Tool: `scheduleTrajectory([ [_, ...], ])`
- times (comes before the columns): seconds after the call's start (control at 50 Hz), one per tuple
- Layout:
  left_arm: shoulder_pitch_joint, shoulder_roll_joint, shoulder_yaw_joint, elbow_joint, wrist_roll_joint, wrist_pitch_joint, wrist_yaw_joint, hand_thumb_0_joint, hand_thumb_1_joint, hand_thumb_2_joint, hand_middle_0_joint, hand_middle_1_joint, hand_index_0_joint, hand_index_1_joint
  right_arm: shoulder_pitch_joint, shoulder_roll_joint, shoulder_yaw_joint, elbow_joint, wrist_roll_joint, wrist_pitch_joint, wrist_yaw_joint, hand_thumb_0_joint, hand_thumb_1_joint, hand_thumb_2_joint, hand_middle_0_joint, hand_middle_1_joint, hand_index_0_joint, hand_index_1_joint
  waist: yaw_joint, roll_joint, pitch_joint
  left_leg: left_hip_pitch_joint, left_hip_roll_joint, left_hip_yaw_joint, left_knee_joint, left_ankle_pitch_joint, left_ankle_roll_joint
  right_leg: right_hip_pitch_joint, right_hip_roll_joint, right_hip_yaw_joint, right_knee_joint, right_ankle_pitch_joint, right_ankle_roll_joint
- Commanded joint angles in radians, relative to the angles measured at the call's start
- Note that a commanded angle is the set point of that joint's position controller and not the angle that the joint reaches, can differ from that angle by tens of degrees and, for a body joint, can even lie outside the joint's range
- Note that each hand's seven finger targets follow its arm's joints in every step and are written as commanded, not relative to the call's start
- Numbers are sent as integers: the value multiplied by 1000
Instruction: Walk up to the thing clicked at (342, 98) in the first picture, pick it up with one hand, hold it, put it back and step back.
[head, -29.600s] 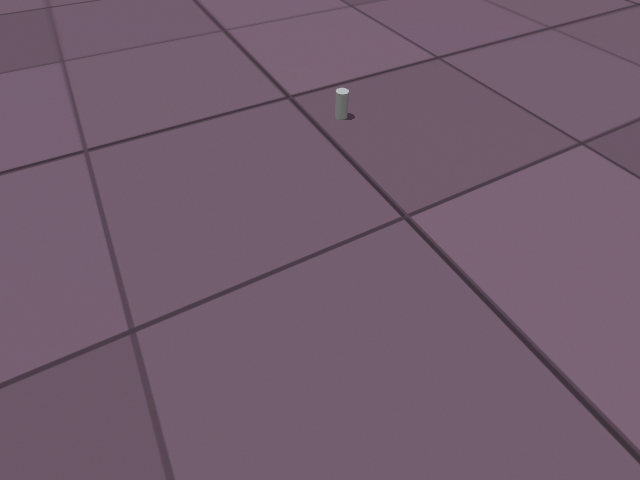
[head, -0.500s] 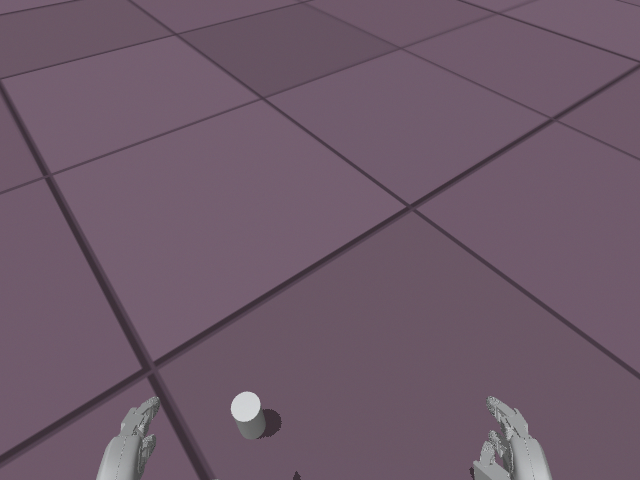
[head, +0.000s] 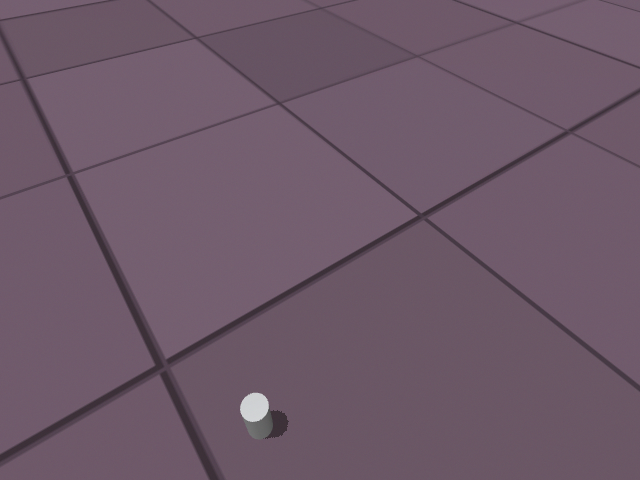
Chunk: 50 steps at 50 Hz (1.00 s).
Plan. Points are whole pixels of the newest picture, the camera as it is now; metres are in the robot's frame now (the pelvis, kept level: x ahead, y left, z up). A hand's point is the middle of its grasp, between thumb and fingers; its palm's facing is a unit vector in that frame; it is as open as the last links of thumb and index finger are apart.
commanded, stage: stand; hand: left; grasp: from the side
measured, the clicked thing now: (257, 416) +0.42 +0.18 -0.68
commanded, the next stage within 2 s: step back in 1.76 s
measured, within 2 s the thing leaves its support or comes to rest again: neither
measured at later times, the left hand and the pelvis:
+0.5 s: hand out of the picture +0.03 +0.25 -0.13, palm faces +0.01 -0.93 -0.36, open 7.4 cm; pelvis -0.02 +0.00 +0.02, yaw +1 degrees
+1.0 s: hand out of the picture +0.05 +0.24 -0.13, palm faces -0.01 -0.94 -0.35, open 7.4 cm; pelvis -0.01 -0.01 +0.03, yaw +0 degrees
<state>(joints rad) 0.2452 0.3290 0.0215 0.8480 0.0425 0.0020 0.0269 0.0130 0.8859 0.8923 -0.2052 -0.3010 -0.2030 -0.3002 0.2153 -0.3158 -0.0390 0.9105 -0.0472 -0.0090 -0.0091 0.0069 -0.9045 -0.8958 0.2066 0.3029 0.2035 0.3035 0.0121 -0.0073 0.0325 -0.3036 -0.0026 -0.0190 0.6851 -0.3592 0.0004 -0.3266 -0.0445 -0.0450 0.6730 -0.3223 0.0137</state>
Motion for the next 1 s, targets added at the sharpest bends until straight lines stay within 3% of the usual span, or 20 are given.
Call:
scheduleTrajectory([
  [0.0, -51, 152, 39, -16, -10, -37, 10, 0, 900, 900, -200, -300, -200, -301, -72, -168, -33, -40, 3, -22, -12, 0, -900, -900, 200, 300, 200, 300, 15, 54, -48, 7, 85, -116, -234, 152, 48, 108, -58, 82, -175, 136, -50],
  [0.1, -71, 171, 33, 73, -15, -38, 9, 0, 900, 900, -200, -300, -200, -301, -56, -182, -24, 23, 15, -22, -16, 0, -900, -900, 200, 300, 200, 300, -1, 38, -59, 82, 90, -107, -279, 266, 35, 173, -73, 87, -235, 225, -42],
  [0.26, -105, 186, 22, 176, -15, -35, 5, 0, 900, 900, -200, -300, -200, -301, -82, -191, -16, 100, 23, -14, -14, 0, -900, -900, 200, 300, 200, 300, 0, 10, -4, 117, 93, -107, -369, 195, 23, 187, -77, 87, -331, 140, -27],
  [0.34, -116, 191, 22, 210, -15, -32, 2, 0, 900, 900, -200, -300, -200, -301, -92, -190, -15, 121, 22, -10, -11, 0, -900, -900, 200, 300, 200, 300, -2, 19, 26, 98, 93, -111, -406, 111, 21, 179, -76, 90, -359, 96, -21],
  [0.5, -140, 202, 23, 241, -18, -36, -2, 0, 900, 900, -200, -300, -200, -301, -100, -189, -13, 149, 23, -7, -5, 0, -900, -900, 200, 300, 200, 300, 0, 15, 12, 108, 95, -101, -409, 114, 21, 194, -87, 103, -399, 65, -20],
  [0.6, -152, 211, 23, 253, -17, -31, -3, 0, 900, 900, -200, -300, -200, -301, -88, -191, -13, 159, 24, -1, -1, 0, -900, -900, 200, 300, 200, 300, -5, 6, 46, 87, 84, -93, -408, 53, 20, 154, -89, 122, -431, -57, -21],
  [0.64, -149, 213, 23, 254, -20, -31, -7, 0, 900, 900, -200, -300, -200, -301, -80, -195, -10, 167, 24, -3, -1, 0, -900, -900, 200, 300, 200, 300, -5, 25, 38, 83, 88, -98, -415, 36, 20, 156, -87, 122, -423, -46, -24],
  [0.7, -145, 210, 25, 262, -21, -34, -7, 0, 900, 900, -200, -300, -200, -301, -92, -195, -8, 161, 23, -6, -3, 0, -900, -900, 200, 300, 200, 300, 2, 28, -8, 99, 101, -100, -412, 101, 24, 202, -94, 117, -400, 47, -27],
  [0.76, -147, 206, 23, 267, -20, -33, -8, 0, 900, 900, -200, -300, -200, -301, -95, -205, -6, 164, 25, -8, -4, 0, -900, -900, 200, 300, 200, 300, 2, 23, 9, 100, 100, -103, -416, 95, 21, 186, -86, 111, -402, 38, -24],
  [0.84, -158, 210, 25, 267, -24, -35, -8, 0, 900, 900, -200, -300, -200, -301, -82, -207, -2, 173, 25, -10, -6, 0, -900, -900, 200, 300, 200, 300, -3, 27, -18, 115, 109, -96, -414, 156, 24, 215, -94, 113, -393, 122, -27],
  [0.98, -160, 203, 22, 270, -25, -32, -10, 0, 900, 900, -200, -300, -200, -301, -93, -211, 1, 177, 27, -12, -7, 0, -900, -900, 200, 300, 200, 300, -3, 18, -13, 133, 114, -92, -417, 193, 21, 218, -91, 104, -393, 157, -26],
])
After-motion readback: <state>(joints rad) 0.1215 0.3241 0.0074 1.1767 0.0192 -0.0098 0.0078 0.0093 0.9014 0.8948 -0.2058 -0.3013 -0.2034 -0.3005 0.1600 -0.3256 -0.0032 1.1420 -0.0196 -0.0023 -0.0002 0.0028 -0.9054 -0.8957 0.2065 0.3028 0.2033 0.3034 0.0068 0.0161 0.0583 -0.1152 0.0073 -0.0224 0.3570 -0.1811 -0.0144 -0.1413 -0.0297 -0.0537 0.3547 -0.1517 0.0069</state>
